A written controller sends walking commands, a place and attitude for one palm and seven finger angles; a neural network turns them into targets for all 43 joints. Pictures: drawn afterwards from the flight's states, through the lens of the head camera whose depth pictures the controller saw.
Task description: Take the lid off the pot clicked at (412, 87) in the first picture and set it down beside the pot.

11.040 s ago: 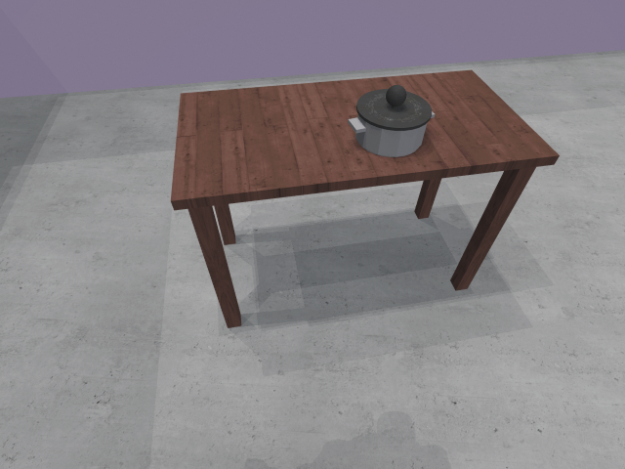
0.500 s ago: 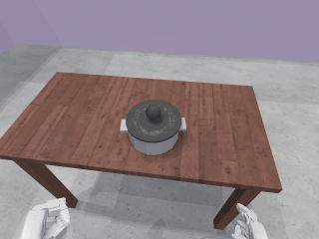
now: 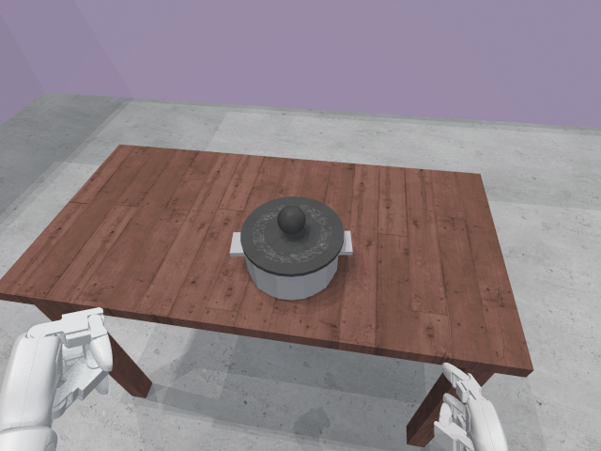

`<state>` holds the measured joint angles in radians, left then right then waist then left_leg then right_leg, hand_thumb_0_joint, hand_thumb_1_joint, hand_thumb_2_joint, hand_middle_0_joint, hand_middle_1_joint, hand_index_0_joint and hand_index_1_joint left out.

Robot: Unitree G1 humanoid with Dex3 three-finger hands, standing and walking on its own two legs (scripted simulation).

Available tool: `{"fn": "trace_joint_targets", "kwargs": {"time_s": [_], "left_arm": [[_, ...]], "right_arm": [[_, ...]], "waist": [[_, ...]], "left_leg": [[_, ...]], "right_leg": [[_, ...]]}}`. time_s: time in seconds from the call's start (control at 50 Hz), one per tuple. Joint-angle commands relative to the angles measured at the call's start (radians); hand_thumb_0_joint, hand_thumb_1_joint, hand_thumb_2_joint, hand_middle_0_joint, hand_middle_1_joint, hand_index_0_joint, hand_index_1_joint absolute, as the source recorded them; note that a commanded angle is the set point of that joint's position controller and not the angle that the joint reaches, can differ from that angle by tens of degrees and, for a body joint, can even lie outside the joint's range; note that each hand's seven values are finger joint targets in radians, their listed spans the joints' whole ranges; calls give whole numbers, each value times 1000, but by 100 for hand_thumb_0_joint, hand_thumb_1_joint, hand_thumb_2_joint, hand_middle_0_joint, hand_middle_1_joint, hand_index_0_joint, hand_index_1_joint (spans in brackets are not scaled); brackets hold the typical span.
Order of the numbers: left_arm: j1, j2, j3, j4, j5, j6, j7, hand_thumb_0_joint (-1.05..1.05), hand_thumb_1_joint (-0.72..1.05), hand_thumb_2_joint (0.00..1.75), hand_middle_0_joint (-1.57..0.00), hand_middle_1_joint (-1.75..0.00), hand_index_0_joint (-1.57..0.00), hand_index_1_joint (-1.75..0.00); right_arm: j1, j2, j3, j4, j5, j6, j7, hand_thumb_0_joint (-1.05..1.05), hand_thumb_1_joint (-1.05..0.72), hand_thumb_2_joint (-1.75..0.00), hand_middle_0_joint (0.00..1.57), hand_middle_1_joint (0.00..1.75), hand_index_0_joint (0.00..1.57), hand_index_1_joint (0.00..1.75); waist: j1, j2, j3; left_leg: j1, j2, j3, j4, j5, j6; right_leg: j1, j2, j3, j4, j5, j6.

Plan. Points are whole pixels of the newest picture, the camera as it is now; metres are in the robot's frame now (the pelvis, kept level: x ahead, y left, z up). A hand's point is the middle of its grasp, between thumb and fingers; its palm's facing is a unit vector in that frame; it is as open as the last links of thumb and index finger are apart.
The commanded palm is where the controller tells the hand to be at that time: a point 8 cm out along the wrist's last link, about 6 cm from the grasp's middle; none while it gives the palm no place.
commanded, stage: reach forward and open the fingers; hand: left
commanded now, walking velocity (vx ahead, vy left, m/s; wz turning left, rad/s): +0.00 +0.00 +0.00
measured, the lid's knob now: (291, 219) +0.49 +0.09 +0.01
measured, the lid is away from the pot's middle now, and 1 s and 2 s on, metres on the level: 0.00 0.00 0.00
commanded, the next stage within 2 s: move the open hand above the knob in 1.10 s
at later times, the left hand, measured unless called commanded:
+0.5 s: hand (93, 354) +0.18 +0.26 +0.09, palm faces -0.27 -0.04 -0.96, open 4.2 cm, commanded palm +0.18 +0.26 +0.14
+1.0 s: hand (113, 308) +0.23 +0.26 +0.10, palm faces -0.21 -0.04 -0.98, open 9.9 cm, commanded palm +0.23 +0.25 +0.16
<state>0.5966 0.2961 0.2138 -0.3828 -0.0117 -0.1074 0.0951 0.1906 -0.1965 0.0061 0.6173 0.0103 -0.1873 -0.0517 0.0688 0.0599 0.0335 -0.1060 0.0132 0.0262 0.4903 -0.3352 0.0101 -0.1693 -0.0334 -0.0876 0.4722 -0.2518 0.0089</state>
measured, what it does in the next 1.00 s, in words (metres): stands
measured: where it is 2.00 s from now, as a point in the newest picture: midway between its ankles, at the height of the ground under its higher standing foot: outside the picture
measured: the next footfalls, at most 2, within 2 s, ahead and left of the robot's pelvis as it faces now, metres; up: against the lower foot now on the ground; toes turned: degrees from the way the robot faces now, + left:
none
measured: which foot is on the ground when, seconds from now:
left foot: down 0.00-1.00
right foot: down 0.00-1.00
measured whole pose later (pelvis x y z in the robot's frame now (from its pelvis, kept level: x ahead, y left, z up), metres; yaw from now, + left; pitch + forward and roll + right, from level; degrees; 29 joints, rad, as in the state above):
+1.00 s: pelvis -0.03 +0.01 +0.01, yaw +0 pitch -1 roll +0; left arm 0.04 0.62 0.01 -0.08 0.80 -0.01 -0.22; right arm 0.14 -0.28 0.02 0.57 0.05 0.09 -0.01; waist 0.05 0.12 0.03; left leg -0.15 -0.02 0.04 0.40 -0.23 0.03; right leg -0.22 -0.06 -0.07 0.40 -0.15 0.02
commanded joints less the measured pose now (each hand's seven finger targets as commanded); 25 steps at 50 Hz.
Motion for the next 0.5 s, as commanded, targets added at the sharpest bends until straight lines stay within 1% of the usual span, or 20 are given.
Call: {"fn": "trace_joint_targets", "kwargs": {"time_s": [0.0, 0.02, 0.04, 0.06, 0.08, 0.1, 0.12, 0.14, 0.16, 0.18, 0.22, 0.24, 0.26, 0.32, 0.34, 0.36, 0.4, 0.42, 0.44, 0.48], "left_arm": [[-96, 363, 80, -244, 449, 7, 68, 0, 88, 90, -128, -148, -128, -148], [-101, 268, 63, -283, 464, 53, 93, 0, 85, 90, -126, -146, -126, -146], [-88, 289, 41, -238, 579, 96, 106, 0, 82, 90, -124, -144, -124, -144], [-52, 294, 31, -222, 657, 125, 107, 0, 79, 92, -123, -140, -123, -140], [-51, 337, 36, -212, 729, 151, 102, 0, 76, 93, -123, -134, -123, -134], [-79, 387, 47, -218, 789, 174, 94, 0, 73, 95, -122, -129, -122, -129], [-99, 410, 42, -214, 832, 196, 79, 0, 69, 97, -121, -125, -121, -125], [-108, 441, 55, -208, 850, 215, 56, 0, 66, 100, -120, -122, -120, -122], [-134, 465, 52, -196, 862, 220, 27, 0, 63, 102, -119, -118, -119, -118], [-142, 475, 47, -165, 859, 217, -4, 0, 59, 104, -118, -115, -118, -115], [-136, 472, 20, -117, 827, 203, -74, 0, 53, 108, -116, -107, -116, -107], [-157, 471, 13, -128, 807, 199, -109, 0, 49, 110, -115, -104, -115, -104], [-206, 485, 1, -142, 793, 183, -142, 0, 46, 112, -114, -100, -114, -100], [-220, 548, 41, -95, 773, 144, -213, 0, 37, 116, -110, -90, -110, -90], [-242, 592, 81, -106, 778, 130, -229, 0, 34, 117, -109, -86, -109, -86], [-292, 585, 63, -110, 782, 111, -246, 0, 31, 118, -108, -83, -108, -83], [-304, 573, 66, -92, 774, 77, -254, 0, 26, 119, -105, -76, -105, -76], [-293, 583, 86, -65, 770, 65, -255, 0, 23, 120, -104, -72, -104, -72], [-294, 591, 101, -56, 769, 58, -253, 0, 20, 120, -102, -68, -102, -68], [-356, 550, 58, -38, 764, 43, -250, 0, 15, 121, -100, -61, -100, -61]], "right_arm": [[-157, -173, -15, -173, -31, 6, 9, 0, -90, -90, 20, 30, 20, 30], [-169, -133, -20, -220, -31, 47, 22, 0, -90, -90, 20, 30, 20, 30], [-182, -135, -21, -209, -19, 76, 30, 0, -90, -90, 20, 30, 20, 30], [-177, -145, -26, -219, -22, 106, 39, 0, -90, -90, 20, 30, 20, 30], [-186, -157, -26, -224, -20, 132, 45, 0, -90, -90, 20, 30, 20, 30], [-197, -168, -25, -229, -20, 158, 49, 0, -90, -90, 20, 30, 20, 30], [-209, -171, -26, -234, -18, 177, 50, 0, -90, -90, 20, 30, 20, 30], [-243, -169, -20, -242, -4, 187, 51, 0, -90, -90, 20, 30, 20, 30], [-233, -169, -21, -237, 0, 198, 47, 0, -90, -90, 20, 30, 20, 30], [-232, -170, -22, -229, 3, 201, 42, 0, -90, -90, 20, 30, 20, 30], [-218, -173, -23, -223, 14, 201, 36, 0, -90, -90, 20, 30, 20, 30], [-249, -170, -21, -234, 24, 199, 36, 0, -90, -90, 20, 30, 20, 30], [-215, -174, -24, -226, 18, 198, 32, 0, -90, -90, 20, 30, 20, 30], [-186, -182, -25, -216, 14, 194, 20, 0, -90, -90, 20, 30, 20, 30], [-208, -187, -24, -223, 20, 191, 22, 0, -90, -90, 20, 30, 20, 30], [-186, -182, -21, -220, 12, 196, 21, 0, -90, -90, 20, 30, 20, 30], [-168, -181, -28, -221, 11, 198, 22, 0, -90, -90, 20, 30, 20, 30], [-153, -180, -32, -218, 10, 199, 22, 0, -90, -90, 20, 30, 20, 30], [-182, -179, -31, -224, 17, 195, 27, 0, -90, -90, 20, 30, 20, 30], [-156, -181, -37, -218, 14, 205, 30, 0, -90, -90, 20, 30, 20, 30]], "waist": [[5, 44, -50], [8, 74, -46], [17, 55, -27], [28, 38, -77], [36, 25, -111], [35, 25, -148], [35, 21, -181], [33, 18, -198], [30, 12, -231], [24, -9, -234], [9, -30, -213], [2, -16, -213], [-9, -35, -225], [-9, -69, -183], [-9, -39, -182], [-12, -36, -196], [-7, -14, -190], [-1, -38, -201], [0, -25, -183], [-8, -25, -196]], "left_leg": [[-167, -15, -11, -60, 304, 12], [-178, -9, -8, -67, 303, 5], [-189, -3, -13, -72, 266, 0], [-196, -4, -1, -67, 246, 3], [-197, -5, -4, -64, 241, 5], [-190, -5, -9, -65, 247, 5], [-172, -6, -12, -61, 261, 9], [-158, -3, -20, -63, 256, 10], [-147, -6, -15, -63, 270, 15], [-130, -8, -20, -60, 302, 19], [-112, -10, -24, -58, 352, 26], [-99, -8, -28, -56, 357, 27], [-99, -15, -25, -57, 375, 33], [-99, -19, -29, -63, 402, 41], [-89, -11, -34, -63, 411, 38], [-89, -17, -34, -72, 419, 38], [-70, -18, -33, -75, 438, 38], [-71, -19, -32, -76, 422, 37], [-71, -16, -36, -75, 407, 34], [-71, -22, -30, -87, 390, 32]], "right_leg": [[-45, 24, 64, -18, 177, -32], [-35, 10, 20, -8, 148, -48], [-45, 24, 58, -11, 107, -56], [-37, 25, 59, -4, 81, -58], [-23, 28, 75, -2, 88, -60], [-5, 27, 87, 1, 100, -61], [9, 23, 94, 1, 122, -59], [31, 25, 108, -6, 132, -57], [48, 14, 96, -11, 141, -48], [59, 10, 91, -18, 184, -41], [53, 4, 76, -32, 254, -26], [54, 6, 89, -39, 269, -27], [65, -2, 71, -41, 291, -17], [51, -4, 56, -62, 333, -4], [59, -1, 73, -65, 339, -11], [67, -9, 53, -67, 326, -7], [53, -8, 45, -81, 331, -7], [52, -7, 42, -85, 317, -6], [52, 0, 56, -88, 311, -14], [49, -6, 38, -92, 282, -12]]}}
